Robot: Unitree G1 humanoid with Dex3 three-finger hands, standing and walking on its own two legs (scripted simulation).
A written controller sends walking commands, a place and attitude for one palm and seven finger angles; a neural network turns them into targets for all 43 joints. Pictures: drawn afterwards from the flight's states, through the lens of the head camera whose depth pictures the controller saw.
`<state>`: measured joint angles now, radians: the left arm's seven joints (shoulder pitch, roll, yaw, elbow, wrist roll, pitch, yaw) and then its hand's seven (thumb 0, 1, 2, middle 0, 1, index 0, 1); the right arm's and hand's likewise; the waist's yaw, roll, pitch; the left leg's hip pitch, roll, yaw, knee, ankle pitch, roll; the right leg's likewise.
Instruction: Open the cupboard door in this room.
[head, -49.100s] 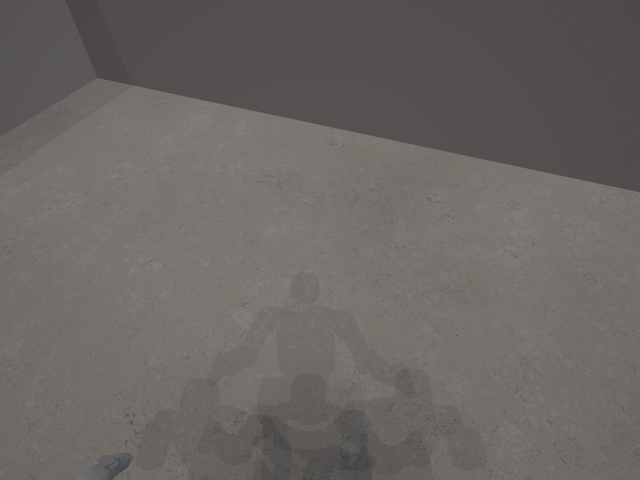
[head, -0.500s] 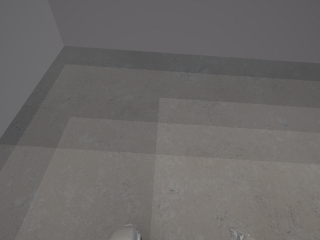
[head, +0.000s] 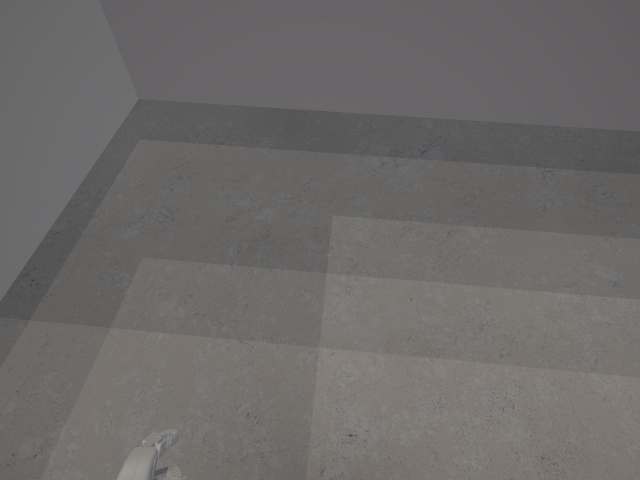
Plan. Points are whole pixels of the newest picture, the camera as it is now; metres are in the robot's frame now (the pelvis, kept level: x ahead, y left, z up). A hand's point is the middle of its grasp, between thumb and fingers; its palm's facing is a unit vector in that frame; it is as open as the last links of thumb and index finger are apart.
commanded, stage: turn to face it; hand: left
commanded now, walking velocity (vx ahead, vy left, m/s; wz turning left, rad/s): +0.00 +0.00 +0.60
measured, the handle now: out of the picture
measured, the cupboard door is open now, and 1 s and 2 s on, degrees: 45 45 45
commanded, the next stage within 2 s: none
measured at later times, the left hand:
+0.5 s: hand out of the picture +0.01 +0.23 -0.18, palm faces +0.37 -0.89 -0.27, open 7.3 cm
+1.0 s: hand out of the picture +0.03 +0.14 -0.15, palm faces +0.61 -0.76 -0.24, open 7.3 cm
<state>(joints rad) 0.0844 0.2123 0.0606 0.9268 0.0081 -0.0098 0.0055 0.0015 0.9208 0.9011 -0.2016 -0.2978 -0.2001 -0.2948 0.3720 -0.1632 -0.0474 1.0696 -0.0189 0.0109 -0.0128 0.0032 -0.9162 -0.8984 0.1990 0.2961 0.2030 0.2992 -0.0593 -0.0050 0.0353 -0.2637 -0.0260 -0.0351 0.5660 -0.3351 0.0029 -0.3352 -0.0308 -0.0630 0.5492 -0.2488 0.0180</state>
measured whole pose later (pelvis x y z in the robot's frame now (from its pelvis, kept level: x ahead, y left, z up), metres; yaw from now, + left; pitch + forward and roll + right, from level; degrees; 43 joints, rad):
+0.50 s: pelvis +0.04 +0.00 -0.01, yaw +20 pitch +1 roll +0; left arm 0.21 0.28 0.08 0.93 0.02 0.07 0.02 0.00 0.92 0.90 -0.20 -0.30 -0.20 -0.29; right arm 0.09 -0.25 -0.06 0.86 -0.03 0.02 0.01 0.00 -0.91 -0.90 0.19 0.30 0.20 0.30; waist 0.01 -0.05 0.09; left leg -0.39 0.01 0.06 0.64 -0.28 0.03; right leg -0.45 -0.10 -0.08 1.13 -0.53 0.07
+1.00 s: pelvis +0.08 -0.06 +0.01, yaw +38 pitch +1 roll +3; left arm 0.21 0.18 0.03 0.87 0.02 0.01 0.02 0.00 0.91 0.90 -0.21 -0.30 -0.21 -0.30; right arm 0.16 -0.25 -0.09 0.94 -0.02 0.08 0.03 0.00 -0.91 -0.90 0.20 0.30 0.20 0.30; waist -0.02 -0.02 0.10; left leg -0.47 0.02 0.05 0.98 -0.43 -0.07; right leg -0.21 -0.12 -0.17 0.50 -0.30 -0.01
